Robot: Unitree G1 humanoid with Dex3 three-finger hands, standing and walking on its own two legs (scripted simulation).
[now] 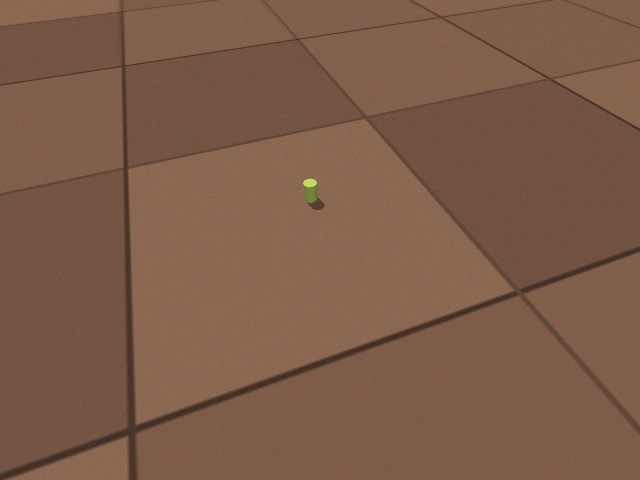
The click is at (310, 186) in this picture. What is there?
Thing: squat round
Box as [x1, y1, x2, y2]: [303, 179, 316, 202]
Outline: 306,179 303,182 304,199 308,202 312,202 316,200 316,182 313,179
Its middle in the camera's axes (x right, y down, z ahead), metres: -0.07 -0.25 +1.88
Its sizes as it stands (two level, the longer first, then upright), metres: 0.066 0.066 0.099
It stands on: the floor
